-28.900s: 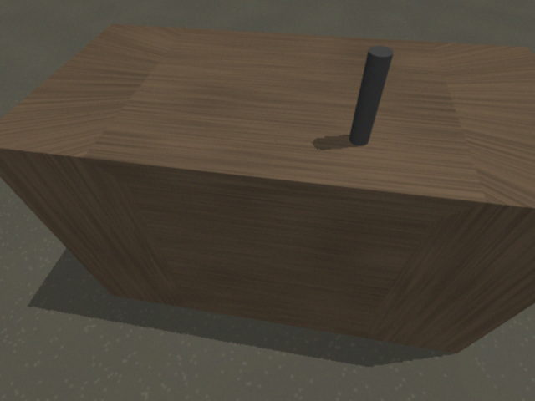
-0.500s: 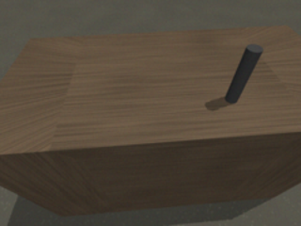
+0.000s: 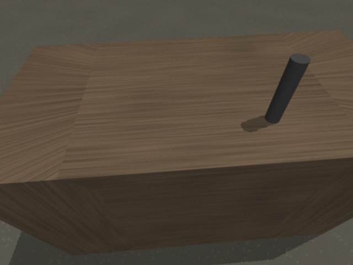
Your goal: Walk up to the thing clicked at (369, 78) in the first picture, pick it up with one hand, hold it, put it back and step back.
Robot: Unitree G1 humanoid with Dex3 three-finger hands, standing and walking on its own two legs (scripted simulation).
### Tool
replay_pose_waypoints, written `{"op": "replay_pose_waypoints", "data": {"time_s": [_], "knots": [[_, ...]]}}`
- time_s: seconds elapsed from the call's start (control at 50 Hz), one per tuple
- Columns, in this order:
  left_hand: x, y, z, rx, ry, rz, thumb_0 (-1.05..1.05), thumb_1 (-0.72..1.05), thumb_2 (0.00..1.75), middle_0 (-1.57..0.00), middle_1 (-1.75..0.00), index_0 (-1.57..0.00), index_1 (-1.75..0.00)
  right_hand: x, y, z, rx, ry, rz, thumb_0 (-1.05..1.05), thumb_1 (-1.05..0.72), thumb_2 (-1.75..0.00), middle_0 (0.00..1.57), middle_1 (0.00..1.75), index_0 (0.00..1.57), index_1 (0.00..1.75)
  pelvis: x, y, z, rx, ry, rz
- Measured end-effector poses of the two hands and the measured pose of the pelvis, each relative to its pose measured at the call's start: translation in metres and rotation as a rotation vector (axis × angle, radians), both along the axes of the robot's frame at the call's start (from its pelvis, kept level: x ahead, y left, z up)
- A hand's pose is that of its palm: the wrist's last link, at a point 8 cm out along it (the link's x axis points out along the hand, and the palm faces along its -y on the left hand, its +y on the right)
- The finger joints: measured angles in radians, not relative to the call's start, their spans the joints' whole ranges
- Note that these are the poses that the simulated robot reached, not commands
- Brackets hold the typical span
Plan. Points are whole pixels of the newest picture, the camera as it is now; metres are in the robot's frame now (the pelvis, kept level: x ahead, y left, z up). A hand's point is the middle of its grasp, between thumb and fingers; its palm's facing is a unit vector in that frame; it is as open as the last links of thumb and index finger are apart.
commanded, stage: stand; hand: right
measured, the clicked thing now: (284, 92) +0.49 -0.25 +0.11
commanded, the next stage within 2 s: step back in 1.08 s
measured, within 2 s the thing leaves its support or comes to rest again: neither
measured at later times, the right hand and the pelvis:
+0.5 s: hand out of the picture +0.06 -0.25 -0.16, palm faces -0.03 +0.94 -0.34, open 7.4 cm; pelvis +0.00 +0.00 +0.00, yaw +0 degrees
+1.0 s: hand out of the picture +0.06 -0.25 -0.16, palm faces -0.03 +0.94 -0.34, open 7.4 cm; pelvis -0.01 +0.00 +0.00, yaw +0 degrees
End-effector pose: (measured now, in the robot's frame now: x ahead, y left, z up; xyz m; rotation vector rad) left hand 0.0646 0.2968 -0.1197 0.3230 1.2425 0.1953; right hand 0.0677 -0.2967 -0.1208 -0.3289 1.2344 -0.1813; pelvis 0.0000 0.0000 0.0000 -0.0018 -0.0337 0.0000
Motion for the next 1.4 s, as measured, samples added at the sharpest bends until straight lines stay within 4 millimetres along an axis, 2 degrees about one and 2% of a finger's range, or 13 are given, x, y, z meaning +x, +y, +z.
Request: {"op": "replay_pose_waypoints", "data": {"time_s": [0.24,0.68,1.1,1.2,1.3,1.4], "knots": [[-0.001,0.0,0.0,-0.002,-0.004,0.002,0.01,0.9,0.9,-0.21,-0.3,-0.21,-0.3,-0.001,-0.001,0.001,-0.003,-0.005,-0.006,0.0,-0.9,-0.9,0.2,0.3,0.21,0.3,-0.001,0.0,0.0,-0.001,-0.004,0.0],[-0.012,0.003,0.0,0.001,0.012,0.002,0.01,0.9,0.9,-0.21,-0.3,-0.21,-0.3,-0.013,0.002,-0.001,0.004,0.017,-0.014,0.0,-0.9,-0.9,0.2,0.3,0.21,0.3,-0.005,0.002,0.0,0.001,-0.006,-0.002],[-0.009,0.003,-0.001,-0.002,0.004,0.003,0.01,0.9,0.9,-0.21,-0.3,-0.21,-0.3,-0.01,0.002,-0.001,0.004,0.008,-0.015,0.0,-0.9,-0.9,0.2,0.3,0.21,0.3,-0.006,0.002,0.0,0.001,-0.001,-0.004],[-0.01,0.011,-0.003,0.027,-0.011,0.021,0.01,0.9,0.9,-0.21,-0.3,-0.21,-0.3,-0.011,-0.006,-0.004,-0.002,0.008,-0.024,0.0,-0.9,-0.9,0.2,0.3,0.21,0.3,-0.022,0.0,-0.007,0.006,0.001,-0.003],[-0.019,0.014,-0.006,0.061,-0.006,0.008,0.01,0.9,0.9,-0.21,-0.3,-0.21,-0.3,-0.014,-0.02,-0.012,-0.016,-0.001,-0.024,0.0,-0.9,-0.9,0.2,0.3,0.21,0.3,-0.04,-0.006,-0.015,0.002,0.005,0.001],[-0.032,0.016,-0.006,0.068,-0.012,-0.017,0.01,0.9,0.9,-0.21,-0.3,-0.21,-0.3,-0.025,-0.024,-0.015,-0.037,0.004,-0.014,0.0,-0.9,-0.9,0.2,0.3,0.21,0.3,-0.058,0.001,-0.019,0.017,0.005,0.002]]}}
